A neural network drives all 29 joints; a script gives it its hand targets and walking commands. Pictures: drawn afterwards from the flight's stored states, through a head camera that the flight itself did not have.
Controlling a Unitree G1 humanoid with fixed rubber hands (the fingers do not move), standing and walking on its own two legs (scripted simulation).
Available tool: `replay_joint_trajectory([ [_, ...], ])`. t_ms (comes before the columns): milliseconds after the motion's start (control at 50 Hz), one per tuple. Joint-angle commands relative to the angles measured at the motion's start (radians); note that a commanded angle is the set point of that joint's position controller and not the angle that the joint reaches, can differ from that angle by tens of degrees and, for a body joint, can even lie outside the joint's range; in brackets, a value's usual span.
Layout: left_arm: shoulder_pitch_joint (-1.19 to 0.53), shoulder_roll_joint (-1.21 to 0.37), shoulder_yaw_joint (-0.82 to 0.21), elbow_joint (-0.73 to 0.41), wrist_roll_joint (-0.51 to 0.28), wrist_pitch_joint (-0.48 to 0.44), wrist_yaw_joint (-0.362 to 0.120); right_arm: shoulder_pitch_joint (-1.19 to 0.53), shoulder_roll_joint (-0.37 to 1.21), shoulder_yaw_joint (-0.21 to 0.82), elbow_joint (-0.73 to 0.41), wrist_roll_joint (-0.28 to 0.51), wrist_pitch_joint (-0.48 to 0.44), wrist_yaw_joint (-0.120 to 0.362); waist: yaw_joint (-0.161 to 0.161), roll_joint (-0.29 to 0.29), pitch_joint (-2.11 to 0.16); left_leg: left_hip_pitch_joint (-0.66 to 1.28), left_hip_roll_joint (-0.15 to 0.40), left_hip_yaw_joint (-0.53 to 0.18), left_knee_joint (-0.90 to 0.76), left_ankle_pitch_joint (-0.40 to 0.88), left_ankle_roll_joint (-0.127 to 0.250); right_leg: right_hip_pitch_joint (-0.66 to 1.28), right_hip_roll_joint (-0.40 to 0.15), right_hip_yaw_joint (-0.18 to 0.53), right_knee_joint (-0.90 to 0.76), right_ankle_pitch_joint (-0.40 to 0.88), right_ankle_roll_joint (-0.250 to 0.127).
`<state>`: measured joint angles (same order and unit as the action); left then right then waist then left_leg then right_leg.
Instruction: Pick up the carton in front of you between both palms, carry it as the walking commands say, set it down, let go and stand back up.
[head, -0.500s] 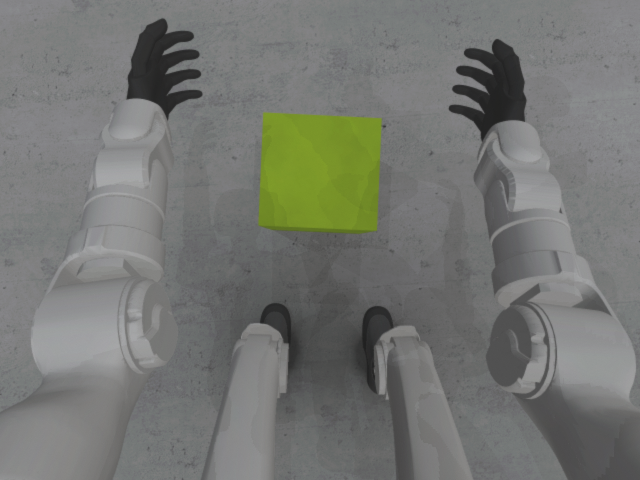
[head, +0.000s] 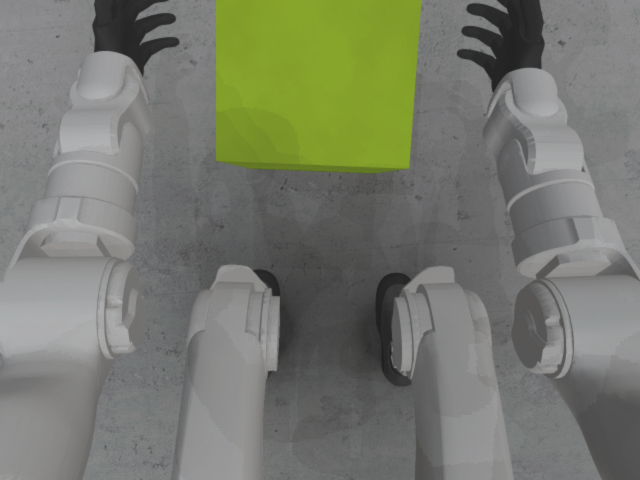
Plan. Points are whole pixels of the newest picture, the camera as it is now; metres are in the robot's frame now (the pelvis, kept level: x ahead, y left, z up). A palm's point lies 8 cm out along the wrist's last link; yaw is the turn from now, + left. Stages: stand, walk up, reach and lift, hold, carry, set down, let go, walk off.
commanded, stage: reach and lift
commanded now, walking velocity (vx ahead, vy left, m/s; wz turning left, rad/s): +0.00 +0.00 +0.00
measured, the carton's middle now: (315, 94) +0.52 +0.03 -0.30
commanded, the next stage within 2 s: none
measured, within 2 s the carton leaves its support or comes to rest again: leaves its support in 1.04 s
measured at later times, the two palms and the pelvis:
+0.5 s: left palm (167, 64) +0.54 +0.21 -0.23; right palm (467, 78) +0.53 -0.15 -0.23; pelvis +0.00 +0.00 -0.06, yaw -1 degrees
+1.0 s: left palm (191, 64) +0.54 +0.18 -0.23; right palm (448, 75) +0.53 -0.12 -0.23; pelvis -0.01 +0.00 -0.06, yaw -1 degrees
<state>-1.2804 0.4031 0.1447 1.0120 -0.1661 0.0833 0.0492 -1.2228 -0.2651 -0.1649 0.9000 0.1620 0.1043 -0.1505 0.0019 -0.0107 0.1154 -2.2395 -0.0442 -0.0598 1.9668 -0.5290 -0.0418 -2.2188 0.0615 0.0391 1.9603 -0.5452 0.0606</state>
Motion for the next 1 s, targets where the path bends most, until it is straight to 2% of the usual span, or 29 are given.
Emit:
replay_joint_trajectory([
  [0, -0.307, 0.128, -0.001, -0.012, -0.005, -0.02, 0.002, -0.298, -0.107, -0.015, -0.018, -0.001, -0.018, 0.002, 0.008, 0.024, -1.069, 0.559, 0.027, 0.098, -0.119, 0.174, -0.001, 0.566, -0.012, -0.103, -0.109, 0.175, 0.005],
  [60, -0.346, 0.135, -0.007, 0.054, 0.001, -0.033, 0.003, -0.337, -0.118, -0.016, 0.058, -0.002, -0.033, 0.009, 0.013, 0.029, -0.994, 0.531, 0.037, 0.086, -0.078, 0.154, 0.001, 0.512, -0.018, -0.097, -0.066, 0.151, 0.004],
  [140, -0.407, 0.149, -0.025, 0.087, -0.007, -0.057, 0.009, -0.396, -0.142, -0.005, 0.111, 0.012, -0.061, 0.014, 0.016, 0.037, -0.968, 0.538, 0.045, 0.072, -0.02, 0.187, 0.0, 0.488, -0.023, -0.092, 0.0, 0.184, 0.005],
  [180, -0.44, 0.161, -0.043, 0.072, -0.022, -0.07, 0.017, -0.426, -0.161, 0.007, 0.104, 0.028, -0.075, 0.012, 0.014, 0.041, -1.016, 0.574, 0.045, 0.07, 0.011, 0.229, -0.001, 0.508, -0.024, -0.093, 0.033, 0.225, 0.004],
  [200, -0.46, 0.168, -0.04, 0.045, -0.029, -0.075, 0.022, -0.444, -0.174, 0.021, 0.089, 0.034, -0.081, 0.01, 0.028, 0.034, -1.03, 0.55, 0.04, 0.077, 0.02, 0.233, -0.003, 0.53, -0.025, -0.089, 0.045, 0.228, 0.001],
  [240, -0.484, 0.187, -0.058, 0.033, -0.05, -0.083, 0.025, -0.471, -0.171, 0.037, 0.07, 0.046, -0.087, 0.002, 0.018, 0.004, -1.031, 0.564, 0.039, 0.068, 0.038, 0.268, 0.007, 0.528, -0.021, -0.097, 0.067, 0.265, 0.006],
  [380, -0.406, 0.141, -0.106, 0.052, -0.081, -0.081, 0.029, -0.389, -0.129, 0.075, 0.056, 0.078, -0.092, -0.011, 0.022, 0.031, -1.114, 0.682, 0.026, 0.072, 0.077, 0.41, 0.006, 0.557, -0.005, -0.111, 0.104, 0.369, 0.007],
  [500, -0.362, 0.095, -0.091, 0.1, -0.054, -0.08, 0.024, -0.341, -0.104, 0.036, 0.11, 0.04, -0.095, -0.003, 0.005, 0.038, -0.953, 0.576, 0.026, 0.059, 0.06, 0.341, 0.002, 0.457, -0.002, -0.107, 0.084, 0.306, 0.005],
  [600, -0.423, 0.092, -0.095, 0.071, -0.05, -0.087, 0.028, -0.395, -0.09, 0.041, 0.099, 0.041, -0.098, -0.006, 0.014, 0.036, -0.947, 0.537, 0.025, 0.066, 0.048, 0.289, 0.004, 0.48, 0.002, -0.098, 0.073, 0.282, 0.0],
  [680, -0.489, 0.014, -0.151, 0.07, -0.081, -0.086, 0.027, -0.465, -0.009, 0.095, 0.095, 0.067, -0.096, -0.008, 0.023, 0.024, -0.947, 0.543, 0.017, 0.07, 0.036, 0.252, 0.008, 0.51, 0.01, -0.093, 0.064, 0.251, -0.003],
  [720, -0.501, -0.009, -0.145, 0.088, -0.069, -0.083, 0.031, -0.483, 0.013, 0.091, 0.106, 0.053, -0.095, -0.012, 0.025, 0.018, -0.935, 0.546, 0.012, 0.071, 0.031, 0.233, 0.007, 0.521, 0.016, -0.094, 0.06, 0.235, -0.003],
  [760, -0.543, -0.115, -0.168, 0.081, -0.06, -0.08, 0.013, -0.515, 0.099, 0.09, 0.103, 0.027, -0.093, -0.002, 0.016, 0.019, -0.919, 0.549, 0.001, 0.071, 0.028, 0.219, 0.007, 0.537, 0.028, -0.099, 0.057, 0.223, -0.009],
  [780, -0.606, -0.258, -0.21, 0.075, -0.061, -0.078, -0.012, -0.586, 0.246, 0.129, 0.088, 0.024, -0.092, 0.022, 0.019, 0.017, -0.924, 0.548, -0.007, 0.07, 0.03, 0.229, 0.013, 0.528, 0.039, -0.1, 0.059, 0.232, -0.011],
  [840, -0.731, -0.689, -0.261, 0.07, -0.032, -0.045, -0.125, -0.741, 0.665, 0.178, 0.078, -0.023, -0.058, 0.136, 0.023, 0.017, -0.873, 0.505, -0.036, 0.078, 0.052, 0.219, 0.022, 0.484, 0.069, -0.103, 0.079, 0.219, -0.017],
  [860, -0.738, -0.78, -0.252, 0.056, -0.013, -0.028, -0.16, -0.762, 0.749, 0.173, 0.07, -0.044, -0.041, 0.171, 0.023, 0.006, -0.86, 0.489, -0.043, 0.085, 0.057, 0.211, 0.026, 0.473, 0.074, -0.109, 0.082, 0.209, -0.016],
  [920, -0.719, -0.918, -0.218, -0.002, 0.029, 0.008, -0.217, -0.775, 0.89, 0.155, 0.017, -0.072, -0.006, 0.233, 0.038, -0.009, -0.845, 0.464, -0.056, 0.108, 0.064, 0.237, 0.03, 0.437, 0.09, -0.125, 0.094, 0.221, -0.019],
  [980, -0.722, -1.008, -0.237, -0.088, 0.015, 0.031, -0.246, -0.767, 0.998, 0.179, -0.046, -0.058, 0.02, 0.26, 0.047, -0.017, -0.952, 0.484, -0.062, 0.126, 0.079, 0.316, 0.028, 0.48, 0.097, -0.132, 0.107, 0.303, -0.024],
])
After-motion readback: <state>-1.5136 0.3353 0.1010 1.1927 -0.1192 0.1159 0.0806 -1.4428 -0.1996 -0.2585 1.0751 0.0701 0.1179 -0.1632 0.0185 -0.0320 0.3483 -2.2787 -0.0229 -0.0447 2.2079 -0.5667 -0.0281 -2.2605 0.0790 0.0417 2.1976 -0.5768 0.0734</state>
